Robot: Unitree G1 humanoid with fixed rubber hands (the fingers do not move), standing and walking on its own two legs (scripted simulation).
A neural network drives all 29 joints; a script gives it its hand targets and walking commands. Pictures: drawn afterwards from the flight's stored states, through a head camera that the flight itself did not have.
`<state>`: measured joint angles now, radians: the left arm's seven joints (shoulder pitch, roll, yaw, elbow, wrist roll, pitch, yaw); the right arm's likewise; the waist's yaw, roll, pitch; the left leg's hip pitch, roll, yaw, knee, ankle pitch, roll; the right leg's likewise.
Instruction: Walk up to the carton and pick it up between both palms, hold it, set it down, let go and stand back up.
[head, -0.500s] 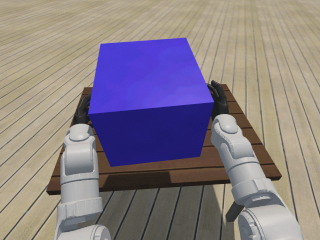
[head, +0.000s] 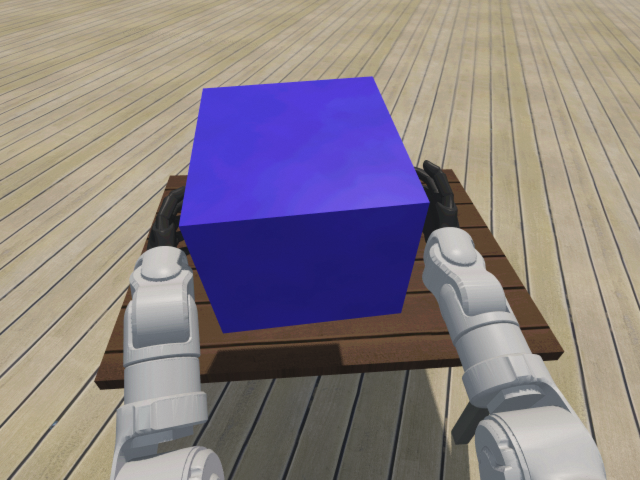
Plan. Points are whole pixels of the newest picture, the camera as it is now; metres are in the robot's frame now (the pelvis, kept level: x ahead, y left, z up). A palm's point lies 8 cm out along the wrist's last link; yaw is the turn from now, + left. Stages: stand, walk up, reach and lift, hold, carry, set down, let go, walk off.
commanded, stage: hold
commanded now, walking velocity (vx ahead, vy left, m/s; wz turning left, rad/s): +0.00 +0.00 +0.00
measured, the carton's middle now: (300, 199) +0.45 +0.01 +0.14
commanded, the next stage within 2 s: none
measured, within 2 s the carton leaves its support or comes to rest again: neither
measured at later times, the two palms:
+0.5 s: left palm (159, 247) +0.35 +0.18 +0.16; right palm (435, 217) +0.36 -0.15 +0.18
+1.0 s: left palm (163, 250) +0.35 +0.17 +0.16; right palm (437, 220) +0.36 -0.15 +0.17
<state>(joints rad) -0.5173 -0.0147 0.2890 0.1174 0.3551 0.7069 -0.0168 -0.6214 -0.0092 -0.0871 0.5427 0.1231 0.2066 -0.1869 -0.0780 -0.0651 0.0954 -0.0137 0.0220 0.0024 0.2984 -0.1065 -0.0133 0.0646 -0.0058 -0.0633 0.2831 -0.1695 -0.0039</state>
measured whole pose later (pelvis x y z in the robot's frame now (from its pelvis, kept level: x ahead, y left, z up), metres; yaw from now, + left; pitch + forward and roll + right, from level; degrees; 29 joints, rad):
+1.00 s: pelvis +0.00 +0.01 +0.00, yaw -1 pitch -11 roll +0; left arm -0.54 -0.02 0.29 0.14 0.36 0.70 -0.01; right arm -0.66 -0.02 -0.11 0.60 0.11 0.17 -0.16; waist -0.06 -0.07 0.09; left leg 0.00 0.02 0.02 0.29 -0.10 0.00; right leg 0.07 -0.01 -0.05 0.28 -0.16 0.00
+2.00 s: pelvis +0.00 +0.00 +0.00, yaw +0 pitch -10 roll +0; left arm -0.52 -0.03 0.29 0.11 0.36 0.71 -0.01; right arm -0.62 -0.01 -0.09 0.56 0.12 0.17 -0.18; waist -0.08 -0.06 0.11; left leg -0.02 0.02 0.01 0.30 -0.10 -0.01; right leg 0.06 0.00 -0.06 0.28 -0.17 0.00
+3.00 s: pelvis +0.00 +0.00 +0.00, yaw +0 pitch -10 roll +0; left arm -0.53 -0.03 0.30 0.13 0.38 0.71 -0.02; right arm -0.64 0.00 -0.10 0.57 0.10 0.18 -0.18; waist -0.08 -0.06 0.10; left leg -0.01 0.02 0.01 0.29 -0.10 -0.01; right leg 0.06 -0.01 -0.06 0.29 -0.17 -0.01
